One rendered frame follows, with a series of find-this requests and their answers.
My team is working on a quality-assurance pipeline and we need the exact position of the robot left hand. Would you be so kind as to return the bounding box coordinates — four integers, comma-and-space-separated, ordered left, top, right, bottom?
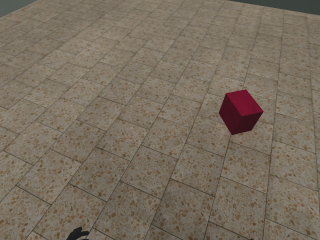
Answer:
66, 226, 90, 240

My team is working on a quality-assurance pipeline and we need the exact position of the carton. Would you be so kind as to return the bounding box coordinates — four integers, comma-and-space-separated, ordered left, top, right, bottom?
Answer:
219, 89, 264, 135

